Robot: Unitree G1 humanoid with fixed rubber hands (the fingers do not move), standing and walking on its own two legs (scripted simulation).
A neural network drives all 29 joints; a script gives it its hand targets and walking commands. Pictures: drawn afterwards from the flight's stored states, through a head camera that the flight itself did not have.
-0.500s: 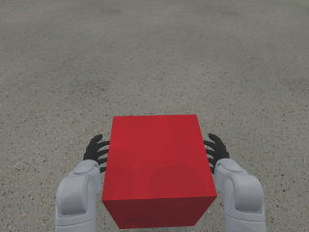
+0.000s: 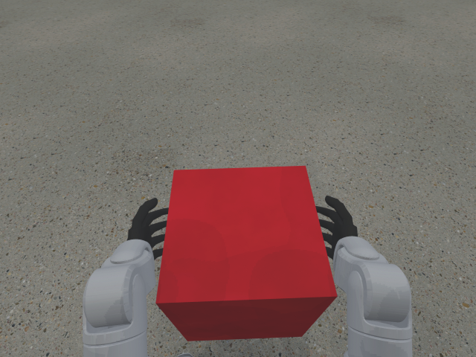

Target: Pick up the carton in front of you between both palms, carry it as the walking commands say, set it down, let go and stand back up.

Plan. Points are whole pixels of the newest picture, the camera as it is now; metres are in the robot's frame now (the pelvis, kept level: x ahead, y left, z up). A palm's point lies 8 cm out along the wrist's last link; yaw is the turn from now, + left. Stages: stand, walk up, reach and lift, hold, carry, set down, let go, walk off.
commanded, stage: carry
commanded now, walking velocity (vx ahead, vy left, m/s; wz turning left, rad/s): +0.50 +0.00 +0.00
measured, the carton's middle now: (242, 259) +0.28 +0.00 +0.02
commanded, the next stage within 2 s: none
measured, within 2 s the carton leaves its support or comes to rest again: neither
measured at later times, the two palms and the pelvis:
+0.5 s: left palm (168, 120) +0.60 +0.16 +0.08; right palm (299, 117) +0.59 -0.14 +0.09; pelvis +0.33 +0.02 +0.00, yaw -2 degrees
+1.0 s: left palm (180, 78) +0.78 +0.15 +0.09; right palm (290, 75) +0.78 -0.14 +0.09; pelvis +0.52 +0.00 -0.01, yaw +0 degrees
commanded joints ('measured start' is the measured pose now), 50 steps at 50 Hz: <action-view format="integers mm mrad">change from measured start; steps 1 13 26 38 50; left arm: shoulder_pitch -399 -470 -389 -456 -468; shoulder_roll -845 -1000 -849 -946 -892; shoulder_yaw -684 -744 -727 -690 -696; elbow -36 -7 -82 -69 53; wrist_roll -379 -392 -389 -401 -376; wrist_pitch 19 -35 6 -12 26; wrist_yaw -261 -261 -242 -264 -269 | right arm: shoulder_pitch -427 -473 -373 -503 -445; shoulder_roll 859 997 820 940 887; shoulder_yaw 713 716 682 739 672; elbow -30 2 -57 -80 96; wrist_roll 399 440 398 428 388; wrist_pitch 9 -49 -11 -17 11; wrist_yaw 239 279 259 245 269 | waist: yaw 12 -21 -9 -2 -5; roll -169 94 135 -157 32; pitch -131 -305 -179 -388 -269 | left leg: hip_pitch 48 650 639 358 447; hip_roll -39 218 89 -41 87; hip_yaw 60 -214 107 -39 -78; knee -106 -388 -154 -92 -111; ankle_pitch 71 91 550 -259 463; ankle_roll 20 127 33 -22 -5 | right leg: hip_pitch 146 -574 -264 75 -106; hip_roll -203 -81 56 -227 -121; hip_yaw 76 194 -39 156 114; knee -20 833 145 74 286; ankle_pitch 477 13 414 608 586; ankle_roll -90 -9 2 -117 3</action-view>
